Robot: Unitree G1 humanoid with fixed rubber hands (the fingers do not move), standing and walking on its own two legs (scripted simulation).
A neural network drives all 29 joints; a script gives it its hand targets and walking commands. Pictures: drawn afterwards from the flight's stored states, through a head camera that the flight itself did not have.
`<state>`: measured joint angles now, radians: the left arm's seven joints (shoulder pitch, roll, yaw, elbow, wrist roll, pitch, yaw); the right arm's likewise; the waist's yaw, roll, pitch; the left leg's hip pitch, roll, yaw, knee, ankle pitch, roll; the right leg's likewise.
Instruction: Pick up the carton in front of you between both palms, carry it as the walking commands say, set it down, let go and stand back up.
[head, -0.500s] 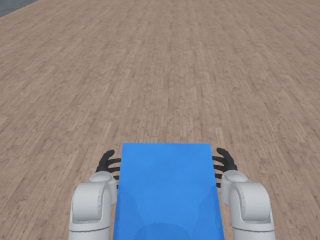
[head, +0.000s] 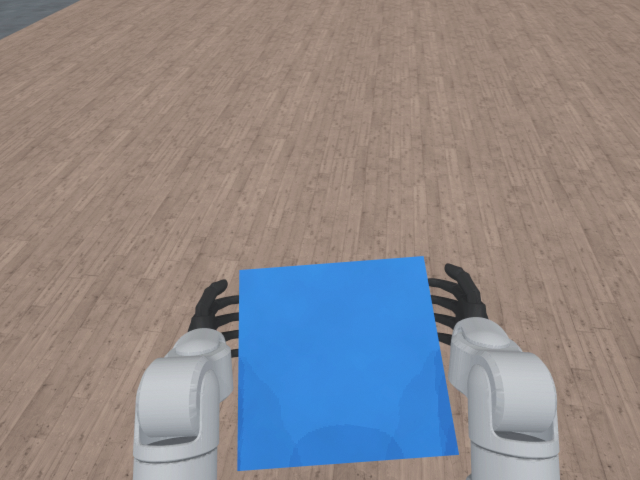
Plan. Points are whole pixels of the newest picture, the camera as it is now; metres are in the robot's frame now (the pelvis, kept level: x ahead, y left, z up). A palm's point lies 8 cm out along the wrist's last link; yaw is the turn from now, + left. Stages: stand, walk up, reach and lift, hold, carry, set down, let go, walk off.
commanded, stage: carry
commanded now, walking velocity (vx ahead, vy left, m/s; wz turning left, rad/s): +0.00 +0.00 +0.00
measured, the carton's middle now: (337, 364) +0.29 +0.00 -0.01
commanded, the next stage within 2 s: none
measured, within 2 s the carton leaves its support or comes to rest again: neither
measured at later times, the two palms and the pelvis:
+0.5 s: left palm (192, 341) +0.27 +0.17 +0.09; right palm (445, 325) +0.28 -0.12 +0.09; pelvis +0.01 +0.02 -0.01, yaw +1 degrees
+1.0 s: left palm (199, 388) +0.23 +0.16 +0.04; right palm (456, 375) +0.25 -0.13 +0.05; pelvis -0.03 +0.01 +0.00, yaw +1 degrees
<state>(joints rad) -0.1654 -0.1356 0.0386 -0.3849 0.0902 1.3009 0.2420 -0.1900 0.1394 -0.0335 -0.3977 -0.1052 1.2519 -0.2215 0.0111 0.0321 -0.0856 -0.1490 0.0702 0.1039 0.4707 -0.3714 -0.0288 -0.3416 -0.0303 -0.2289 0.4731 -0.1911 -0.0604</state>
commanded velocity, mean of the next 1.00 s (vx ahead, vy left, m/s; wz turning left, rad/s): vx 0.00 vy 0.00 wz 0.00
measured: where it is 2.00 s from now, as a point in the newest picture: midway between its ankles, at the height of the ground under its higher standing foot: outside the picture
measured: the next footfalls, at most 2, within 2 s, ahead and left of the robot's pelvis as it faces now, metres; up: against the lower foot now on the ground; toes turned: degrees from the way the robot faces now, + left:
none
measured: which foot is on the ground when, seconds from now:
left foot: down 0.00-1.00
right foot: down 0.00-1.00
